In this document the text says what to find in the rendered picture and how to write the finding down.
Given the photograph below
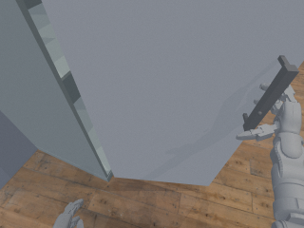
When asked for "right robot hand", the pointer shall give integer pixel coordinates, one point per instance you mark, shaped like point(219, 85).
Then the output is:
point(287, 111)

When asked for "robot right forearm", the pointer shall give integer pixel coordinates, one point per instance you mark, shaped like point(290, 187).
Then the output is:
point(287, 176)

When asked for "left robot hand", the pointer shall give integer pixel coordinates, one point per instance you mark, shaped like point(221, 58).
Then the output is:
point(65, 219)

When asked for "fridge door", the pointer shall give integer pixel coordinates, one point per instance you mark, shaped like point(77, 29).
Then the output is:
point(165, 82)

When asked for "handle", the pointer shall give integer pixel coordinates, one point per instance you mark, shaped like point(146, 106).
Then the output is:
point(279, 84)

